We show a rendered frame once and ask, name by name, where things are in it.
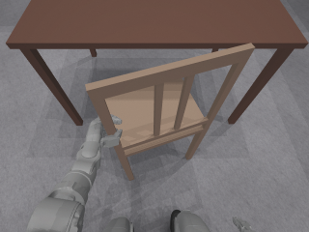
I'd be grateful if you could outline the robot left upper arm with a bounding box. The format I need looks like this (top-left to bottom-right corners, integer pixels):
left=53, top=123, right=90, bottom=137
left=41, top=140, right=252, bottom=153
left=28, top=197, right=85, bottom=232

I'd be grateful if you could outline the chair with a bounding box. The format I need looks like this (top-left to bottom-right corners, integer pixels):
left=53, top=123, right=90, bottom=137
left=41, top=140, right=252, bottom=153
left=85, top=43, right=255, bottom=181

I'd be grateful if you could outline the table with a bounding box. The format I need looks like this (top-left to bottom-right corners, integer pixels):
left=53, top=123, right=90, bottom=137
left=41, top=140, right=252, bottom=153
left=6, top=0, right=309, bottom=126

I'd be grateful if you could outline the robot right foot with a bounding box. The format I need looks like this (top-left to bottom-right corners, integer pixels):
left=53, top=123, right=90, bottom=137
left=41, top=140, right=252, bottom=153
left=170, top=210, right=181, bottom=232

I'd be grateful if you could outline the robot left thigh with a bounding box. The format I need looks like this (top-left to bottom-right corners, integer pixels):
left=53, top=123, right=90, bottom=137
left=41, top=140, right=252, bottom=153
left=102, top=217, right=133, bottom=232

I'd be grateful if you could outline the robot right hand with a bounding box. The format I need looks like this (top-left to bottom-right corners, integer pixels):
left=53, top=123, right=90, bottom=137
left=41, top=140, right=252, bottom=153
left=232, top=217, right=255, bottom=232

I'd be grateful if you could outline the robot left hand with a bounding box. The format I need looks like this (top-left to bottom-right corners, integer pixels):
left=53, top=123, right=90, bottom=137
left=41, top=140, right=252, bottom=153
left=85, top=114, right=123, bottom=149

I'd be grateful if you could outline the left robot forearm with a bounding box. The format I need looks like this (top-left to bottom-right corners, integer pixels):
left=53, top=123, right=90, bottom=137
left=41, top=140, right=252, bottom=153
left=26, top=141, right=101, bottom=232

